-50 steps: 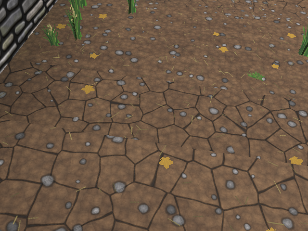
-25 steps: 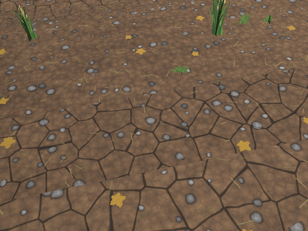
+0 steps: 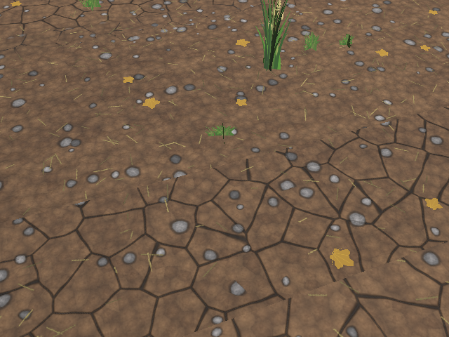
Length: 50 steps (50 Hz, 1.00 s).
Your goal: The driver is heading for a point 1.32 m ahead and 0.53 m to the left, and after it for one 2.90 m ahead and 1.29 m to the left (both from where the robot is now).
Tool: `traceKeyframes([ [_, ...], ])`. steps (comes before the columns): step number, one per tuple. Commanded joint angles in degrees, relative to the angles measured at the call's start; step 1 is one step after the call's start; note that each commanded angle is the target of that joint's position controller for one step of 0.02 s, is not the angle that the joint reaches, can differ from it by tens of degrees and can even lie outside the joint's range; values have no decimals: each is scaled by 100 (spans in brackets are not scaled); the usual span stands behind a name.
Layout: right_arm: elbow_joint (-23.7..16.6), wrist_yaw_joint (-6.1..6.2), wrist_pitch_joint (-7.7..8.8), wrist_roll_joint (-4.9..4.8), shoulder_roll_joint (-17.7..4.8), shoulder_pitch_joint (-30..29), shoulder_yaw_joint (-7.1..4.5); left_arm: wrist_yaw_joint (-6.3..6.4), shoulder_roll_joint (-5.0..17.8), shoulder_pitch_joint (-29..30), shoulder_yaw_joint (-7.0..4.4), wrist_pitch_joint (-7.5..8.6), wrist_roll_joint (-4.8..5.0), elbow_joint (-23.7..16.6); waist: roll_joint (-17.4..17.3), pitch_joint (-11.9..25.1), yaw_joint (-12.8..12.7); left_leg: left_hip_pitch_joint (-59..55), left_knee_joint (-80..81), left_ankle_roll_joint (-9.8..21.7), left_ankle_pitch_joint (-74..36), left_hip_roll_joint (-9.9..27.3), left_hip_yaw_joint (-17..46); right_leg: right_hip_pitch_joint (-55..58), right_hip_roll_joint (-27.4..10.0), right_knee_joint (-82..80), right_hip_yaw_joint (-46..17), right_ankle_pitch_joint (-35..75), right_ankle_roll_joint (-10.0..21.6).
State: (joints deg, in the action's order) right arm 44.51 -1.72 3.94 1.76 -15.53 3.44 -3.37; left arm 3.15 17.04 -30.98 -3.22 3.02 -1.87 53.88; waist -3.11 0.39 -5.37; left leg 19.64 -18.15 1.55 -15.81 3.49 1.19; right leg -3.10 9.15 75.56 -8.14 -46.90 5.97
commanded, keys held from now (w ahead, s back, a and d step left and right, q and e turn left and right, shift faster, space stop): w+q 0.92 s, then w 0.08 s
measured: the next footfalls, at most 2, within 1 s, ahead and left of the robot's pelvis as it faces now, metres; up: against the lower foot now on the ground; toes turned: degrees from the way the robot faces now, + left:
right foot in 0.44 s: +0.36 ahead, -0.05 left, +0.00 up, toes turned +16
left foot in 0.90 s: +0.40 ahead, +0.20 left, +0.00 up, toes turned +33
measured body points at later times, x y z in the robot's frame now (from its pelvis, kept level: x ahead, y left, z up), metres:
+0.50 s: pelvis +0.24 +0.02 -0.03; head +0.26 +0.01 +0.42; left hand +0.41 +0.30 -0.10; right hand +0.27 -0.25 -0.18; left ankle +0.11 +0.10 -0.72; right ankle +0.33 -0.05 -0.76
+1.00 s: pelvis +0.42 +0.13 -0.05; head +0.42 +0.15 +0.40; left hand +0.30 +0.38 -0.18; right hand +0.68 -0.02 -0.15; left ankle +0.37 +0.18 -0.76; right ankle +0.39 -0.04 -0.69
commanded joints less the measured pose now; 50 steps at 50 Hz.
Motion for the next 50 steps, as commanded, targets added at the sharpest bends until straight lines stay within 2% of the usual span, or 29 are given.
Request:
traceKeyframes([
  [1, 978, -57, -30, 48, -1126, 3266, -315, -11, 102, -641, -55, 119, 409, -440, -1372, 1229, 588, -5329, -2450, 656, -4764, 1610, 1683, -4455, 139, 4047, -240, 151, -42],
  [2, 774, -32, -29, -133, -1262, 2728, -420, -3, 447, -357, 40, 102, 312, -467, -1359, 1675, 820, -5691, -1720, 1493, -1414, 2037, 2680, -5709, -338, 3871, 129, 875, -54],
  [3, 652, 60, -57, -150, -1104, 2316, -441, -34, 486, 150, 90, 57, 18, -463, -892, 1414, 862, -4418, -584, 1784, 1885, 1966, 3202, -5648, -749, 3634, 538, 1619, -123],
  [4, 525, 143, -28, -124, -592, 1762, -264, -120, 582, 951, 43, 101, -227, -567, 39, 877, 790, -2986, 11, 1571, 3051, 1635, 3198, -5148, -1031, 2807, 408, 2432, -146],
  [5, 501, 175, 90, -7, -685, 1626, -188, -218, 619, 1264, 25, 84, -236, -763, -150, 397, 557, -1859, 99, 1707, 2392, 1750, 3411, -4770, -1207, 1649, 296, 2800, -235],
  [6, 744, 188, 167, -10, -529, 1597, -124, -281, 454, 1821, 69, -45, -189, -923, 109, -426, 314, -377, 336, 1554, 1333, 1332, 2866, -4155, -1427, 184, 269, 2937, -472],
  [7, 861, 168, 169, -27, -440, 1763, -97, -334, 276, 1962, 121, -105, -206, -974, 54, -516, 340, 129, 431, 1421, 719, 883, 2313, -3505, -1377, -696, 444, 3222, -612],
  [9, 859, 157, 122, -55, -550, 1815, -120, -395, 28, 1879, 237, -75, -130, -972, -479, -37, 275, 141, 370, 1364, -459, 528, 1740, -2696, -1251, -1724, 669, 3756, -677],
  [13, 781, 94, -11, -231, -465, 2074, -128, -374, 17, 2749, 311, -28, 50, -1132, -135, 82, 576, -360, 399, 1095, 15, 374, 1627, -2262, -1050, -3125, 769, 4584, -632],
  [17, 823, 133, -137, -138, -540, 2598, -168, -359, 52, 3483, 299, -15, 58, -1428, -8, -172, 883, -1259, 98, 1044, 749, 477, 2129, -2559, -887, -3969, 639, 4139, -626],
  [20, 733, 206, -187, -106, -707, 2441, -238, -298, 112, 2940, 245, 125, 87, -1338, -30, -197, 576, -1084, -367, 895, 1032, 358, 2359, -1384, -659, -4935, 632, 3579, -535],
  [21, 672, 190, -171, -144, -687, 2332, -242, -240, 329, 2286, 153, 206, 48, -1157, 157, 80, 293, -690, -1066, 735, 1088, 57, 2172, -311, -849, -5164, 380, 3583, -376],
  [22, 444, 159, -108, -215, -445, 2173, -191, -148, 806, 1310, 21, 265, -49, -1046, 821, 812, -115, -33, -2529, 562, 1867, -296, 1566, 980, -2009, -5314, -704, 2872, -60],
  [23, 267, 140, -110, -308, -32, 2570, -108, -82, 1256, 1079, -106, 148, -45, -1008, 1928, 1220, 86, 1440, -3974, 411, 4879, -1093, 630, 1916, -3296, -5966, -2786, 1913, 509],
  [24, 311, 182, -193, -147, -613, 2399, -216, -77, 918, 1226, -114, 46, 19, -976, 1215, 666, 153, 2200, -4601, 424, 4899, -666, 424, 1412, -3418, -5966, -3135, 1305, 687],
  [25, 302, 137, -226, -76, -588, 2042, -235, -109, 474, 1487, -22, 28, 25, -1060, 639, 67, 209, 2247, -4815, 408, 4335, -433, 514, 866, -3093, -6048, -2489, 1607, 604],
  [27, 289, 48, -288, -34, -359, 1854, -213, -162, 128, 1835, 44, 120, 46, -1058, 688, -441, 497, 1763, -4385, 234, 3714, -134, 460, -165, -2570, -6355, -1050, 3409, 333],
  [30, 150, 10, -462, -7, -330, 1709, -213, -179, 227, 1655, -11, 273, 141, -878, 977, -192, 682, 1281, -4021, 54, 3318, -104, 304, -386, -2307, -6313, -91, 5498, 254],
  [33, -190, -75, -475, -40, -281, 1041, -158, -192, 388, 1553, -64, 295, 181, -767, 862, -129, 636, 1341, -3427, 30, 2616, -108, 141, -336, -2200, -6427, 543, 6012, 248],
  [38, -540, -213, -522, -14, -253, 387, -16, -252, 512, 1254, -113, 208, 68, -607, 851, -144, 486, 834, -2903, 201, 2125, -135, -315, -456, -2200, -6176, 1297, 6280, 208],
  [39, -394, -198, -541, 85, -469, 665, -109, -241, 572, 1171, -136, 258, -61, -632, 846, 191, 519, 799, -3941, 339, 1332, -163, -435, -121, -2428, -5675, 1311, 6843, 270],
  [41, -599, -150, -574, 94, -503, 351, -95, -227, 651, 1049, -131, 236, 78, -608, 762, -44, 525, 1224, -3402, 521, 2393, 107, 6, 203, -2747, -5476, 1217, 6892, 200],
  [42, -604, -181, -579, 49, -457, 290, -65, -254, 813, 1027, -200, 127, 134, -623, 666, -196, 411, 990, -2578, 510, 3598, -159, -333, 177, -2542, -5378, 1381, 6652, 198],
  [43, -425, -167, -618, 128, -535, 650, -104, -230, 907, 1064, -236, 114, 75, -595, 827, 42, 561, 302, -2997, 646, 3134, -304, -576, 179, -2596, -4815, 1506, 7840, 179],
  [45, -96, -99, -597, 102, -681, 1723, -208, -261, 963, 1228, -252, 48, 111, -670, 833, 461, 1028, -1183, -2354, 875, 3544, -710, -719, -466, -2475, -3012, 1746, 8452, 10],
  [46, 18, -25, -499, 122, -898, 2280, -302, -268, 999, 1147, -271, 4, 163, -670, -1, 545, 1408, -2299, -925, 1094, 3648, -435, 130, -1663, -2032, -1192, 1936, 6453, -209],
  [47, -24, 8, -415, 2, -1394, 1965, -307, -317, 105, 561, -95, -21, -97, -766, -1509, 353, 591, -3097, -1122, 1501, 1284, 1103, 2359, -3592, -1214, 487, 1702, 1238, -442],
  [48, -185, 33, -373, -300, -1418, 2158, -316, -337, 504, 1187, -158, 22, -166, -1043, -750, 583, 1102, -3090, -239, 2207, 543, 1481, 3581, -4387, -980, 450, 877, 1587, -615],
  [50, -34, 117, -354, -252, -959, 1755, -193, -363, 723, 1532, -240, -1, 61, -1018, 4, -440, 723, -1921, -202, 1936, 262, 1289, 2440, -4047, -1454, -606, 678, 2121, -666],
])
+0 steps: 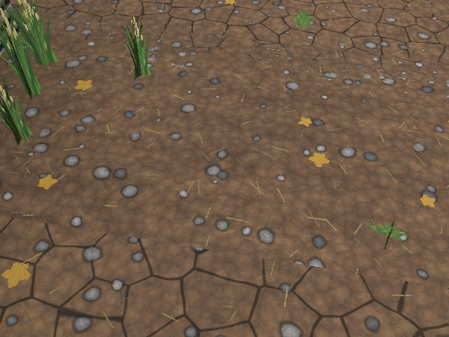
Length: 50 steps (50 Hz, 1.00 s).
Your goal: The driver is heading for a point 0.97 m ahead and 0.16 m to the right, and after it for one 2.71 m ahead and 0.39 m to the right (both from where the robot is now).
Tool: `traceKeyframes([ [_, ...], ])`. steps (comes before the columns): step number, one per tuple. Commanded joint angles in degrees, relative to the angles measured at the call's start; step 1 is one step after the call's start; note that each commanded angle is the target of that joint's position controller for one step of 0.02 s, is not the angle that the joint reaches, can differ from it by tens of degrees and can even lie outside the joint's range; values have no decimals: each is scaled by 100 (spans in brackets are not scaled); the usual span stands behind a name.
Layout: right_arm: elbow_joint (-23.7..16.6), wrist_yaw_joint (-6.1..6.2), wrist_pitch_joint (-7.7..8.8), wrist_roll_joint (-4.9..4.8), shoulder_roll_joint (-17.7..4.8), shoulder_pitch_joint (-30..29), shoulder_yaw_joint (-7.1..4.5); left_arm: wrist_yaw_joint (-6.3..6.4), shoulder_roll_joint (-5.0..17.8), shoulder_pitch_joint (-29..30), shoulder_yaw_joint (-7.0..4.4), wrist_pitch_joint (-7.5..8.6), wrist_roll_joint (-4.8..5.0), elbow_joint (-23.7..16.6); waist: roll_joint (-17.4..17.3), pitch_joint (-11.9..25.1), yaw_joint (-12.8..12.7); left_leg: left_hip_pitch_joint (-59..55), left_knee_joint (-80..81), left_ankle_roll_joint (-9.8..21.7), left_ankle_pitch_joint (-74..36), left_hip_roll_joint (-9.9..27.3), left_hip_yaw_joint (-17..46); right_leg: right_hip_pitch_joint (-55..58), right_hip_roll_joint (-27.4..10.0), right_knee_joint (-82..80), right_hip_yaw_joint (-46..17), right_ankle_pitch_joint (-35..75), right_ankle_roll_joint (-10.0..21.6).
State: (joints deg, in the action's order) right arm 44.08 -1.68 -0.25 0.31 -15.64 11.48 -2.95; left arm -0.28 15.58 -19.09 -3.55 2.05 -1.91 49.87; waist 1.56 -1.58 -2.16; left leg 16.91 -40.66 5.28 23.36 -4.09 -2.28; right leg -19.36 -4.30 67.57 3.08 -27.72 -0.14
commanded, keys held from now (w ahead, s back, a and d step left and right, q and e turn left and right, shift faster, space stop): w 0.86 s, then w+e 0.14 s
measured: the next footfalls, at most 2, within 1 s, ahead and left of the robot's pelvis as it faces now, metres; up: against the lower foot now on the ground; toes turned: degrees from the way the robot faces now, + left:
right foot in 0.48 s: +0.47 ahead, -0.13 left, -0.17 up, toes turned +1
left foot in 0.92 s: +0.68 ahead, +0.08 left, -0.17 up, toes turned +6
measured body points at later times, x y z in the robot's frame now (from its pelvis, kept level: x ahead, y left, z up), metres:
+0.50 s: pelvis +0.32 -0.04 -0.12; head +0.34 -0.06 +0.33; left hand +0.52 +0.22 -0.21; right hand +0.24 -0.32 -0.26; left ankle +0.01 +0.07 -0.66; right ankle +0.44 -0.13 -0.87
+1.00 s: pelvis +0.58 -0.01 -0.15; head +0.60 +0.01 +0.29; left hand +0.54 +0.24 -0.31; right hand +0.78 -0.24 -0.25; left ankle +0.64 +0.07 -0.89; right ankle +0.46 -0.13 -0.83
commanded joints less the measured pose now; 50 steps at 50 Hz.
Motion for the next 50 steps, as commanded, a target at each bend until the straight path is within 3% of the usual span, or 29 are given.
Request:
traceKeyframes([
  [1, 15, 103, 118, -49, -846, 729, -172, -5, 847, 192, -219, 39, 53, -486, -436, -375, 207, -1223, 2151, 1379, -3879, 1888, 2377, -1982, -193, -229, -458, 258, -108],
  [2, 78, 132, 145, -5, -806, 671, -173, -8, 696, 36, -168, -81, -38, -360, -492, -315, 152, -836, 2272, 1270, -3709, 1731, 2045, -1480, -201, -464, -360, 368, -168],
  [4, 184, 151, 260, 143, -871, 818, -156, -49, 647, 173, -185, -246, -47, -334, -483, -239, 219, -961, 2392, 1155, -3629, 1572, 1730, -1509, -109, -539, -253, 1288, -71],
  [7, 537, 218, 473, -24, -980, 1334, -191, -133, 705, 1239, -247, -144, 26, -621, -518, -419, 412, -1818, 2552, 774, -3012, 1392, 1680, -2586, -154, -1505, -546, 2381, 80],
  [10, 584, 302, 578, 36, -730, 1122, -99, -283, 440, 1588, -169, -95, -11, -669, -437, -368, 380, -869, 2398, 677, -1576, 915, 1191, -1621, 112, -2935, -297, 4420, 111],
  [13, 685, 383, 555, 42, -713, 1312, -52, -369, 378, 1793, -140, -127, 32, -750, -491, -387, 392, -573, 1927, 723, -1026, 1120, 1418, -1510, 26, -2952, -414, 5199, 312],
  [16, 755, 382, 535, 220, -696, 1744, -13, -323, 432, 2222, -102, -93, -51, -897, -384, -600, 687, -1080, 1141, 732, -1184, 1170, 1530, -2019, 13, -3166, -408, 5111, 397],
  [18, 842, 412, 520, 319, -702, 2109, -13, -313, 381, 2612, -46, -8, -33, -1033, -369, -802, 1035, -1561, 751, 686, -1411, 1089, 1593, -2194, 33, -3779, -351, 4910, 319],
  [20, 845, 491, 446, 387, -694, 2070, 6, -247, 341, 2467, -36, 115, 65, -964, -249, -968, 983, -1796, 314, 554, -1881, 996, 1565, -1800, -160, -4738, -486, 4942, 262],
  [22, 987, 502, 422, 303, -725, 2080, 17, -138, 411, 1203, -86, 145, 40, -501, -79, -258, 542, -1755, -1162, 497, -2691, 683, 1297, -87, -85, -5193, -322, 5548, 329],
  [23, 1044, 464, 388, 218, -748, 2007, -1, -76, 578, 94, -166, 118, -26, -87, 36, 225, 18, -1467, -2500, 471, -3018, 535, 1113, 1133, 35, -5311, -150, 5652, 376],
  [24, 1030, 405, 351, 62, -743, 1793, -46, -77, 898, -946, -295, 70, -140, 277, 381, 569, -591, -333, -4519, 321, -2107, 205, 783, 2708, -179, -5261, -228, 5717, 530],
  [25, 1026, 370, 384, -121, -337, 2055, -42, -162, 1268, -1495, -342, 94, -167, 486, 1322, 1019, -465, 1561, -6929, 63, 2525, -610, 558, 4411, -936, -3457, -605, 8362, 672],
  [26, 891, 474, 436, -379, -354, 2569, 13, -236, 1170, -1760, -291, 169, -83, 412, 1339, 1962, -301, 3109, -7316, 32, 2353, -378, 1141, 6069, -1962, -2293, -1832, 9677, 1167],
  [27, 868, 504, 447, -268, -586, 2027, 28, -228, 935, -1501, -259, 173, -17, 229, 681, 2012, -607, 3717, -6751, 13, 1617, -10, 1091, 5806, -2015, -2980, -2069, 7756, 1331],
  [28, 721, 480, 383, -99, -555, 1740, 89, -70, 1238, -950, -382, 150, -1, 226, 1178, 1978, -404, 4023, -6880, -45, 1074, 169, 668, 4885, -2308, -3989, -2899, 3794, 1943],
  [29, 618, 397, 407, 206, -856, 890, -9, 7, 560, -207, -152, 228, 63, 28, -174, 1220, -250, 3454, -5399, -9, -134, 536, 814, 3252, -1747, -4871, -2662, 2012, 1518],
  [30, 573, 278, 353, 273, -742, 861, -19, 79, 668, -16, -126, 318, 21, 41, 501, 772, -22, 2984, -5044, -91, -260, 558, 864, 2150, -2089, -5031, -3081, 2346, 1807],
  [31, 540, 201, 240, 270, -586, 574, 18, 65, 605, 102, -76, 393, 16, 234, -20, -49, 347, 2352, -3728, -304, -370, 853, 837, 678, -1742, -5439, -2521, 3182, 1682],
  [32, 496, 106, 173, 312, -339, 474, 72, 33, 583, 109, -65, 441, 35, 292, 87, -260, 445, 1820, -2810, -417, -650, 919, 662, 100, -1341, -5604, -1956, 3547, 1570],
  [35, 509, -26, 244, 171, 60, 330, 238, -63, 390, 212, -18, 479, 116, 420, 513, 116, 572, 757, -1070, -398, -1767, 942, 332, -116, -756, -5628, -901, 4999, 1313],
  [39, 364, -15, 261, 111, -96, -583, 224, -105, 357, -191, -13, 342, 231, 581, 224, 68, 241, 754, 23, -246, -2365, 756, 62, 838, -666, -5743, -734, 4193, 1069],
  [43, 124, 33, 298, 140, -197, -1264, 174, -18, 514, -663, -35, 203, 98, 797, 65, -309, 21, 1051, 691, -132, -1614, 649, -36, 1743, -927, -5513, -893, 3717, 1062],
  [45, 321, 75, 402, 174, -230, -620, 109, 1, 566, -623, -34, 158, 75, 829, -12, -133, 335, 38, 1279, -54, -1366, 415, -125, 1691, -793, -4662, -860, 4381, 956],
  [46, 622, 138, 489, 247, -450, 266, 10, -7, 464, -599, 0, 168, 100, 797, -278, 333, 657, -1217, 1515, 92, -1395, 538, 127, 1239, -451, -3551, -623, 4436, 848],
  [47, 769, 220, 556, 357, -981, 1350, -126, -15, 256, -516, 72, 209, 139, 526, -943, 1152, 1046, -2631, 1728, 425, -1026, 1923, 1637, 213, -16, -1809, -284, 2820, 701],
  [48, 831, 224, 463, 253, -1420, 1448, -249, -6, -141, -1083, 129, 186, 254, 507, -1939, 1536, 765, -3384, 2514, 1040, -530, 3098, 3775, -1426, 823, -276, -51, -493, 570],
  [49, 750, 216, 398, 103, -925, 1033, -161, 50, 520, -603, -43, 87, 92, 583, -693, 799, 717, -2722, 2563, 888, -12, 2803, 3377, -1832, 440, 124, -558, -232, 612],
  [50, 655, 197, 415, 92, -599, 506, -66, 1, 399, -317, -55, 93, 106, 514, -582, 201, 531, -2035, 2742, 721, -258, 2531, 2596, -1825, 228, 3, -654, 326, 618],
])
Keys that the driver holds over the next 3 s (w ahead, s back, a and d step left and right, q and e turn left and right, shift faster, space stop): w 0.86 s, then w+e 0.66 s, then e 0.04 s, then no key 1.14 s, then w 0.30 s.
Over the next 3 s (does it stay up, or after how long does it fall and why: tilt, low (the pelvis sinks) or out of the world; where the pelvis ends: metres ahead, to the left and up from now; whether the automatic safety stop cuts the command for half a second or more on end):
stays up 1.10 -0.13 -0.15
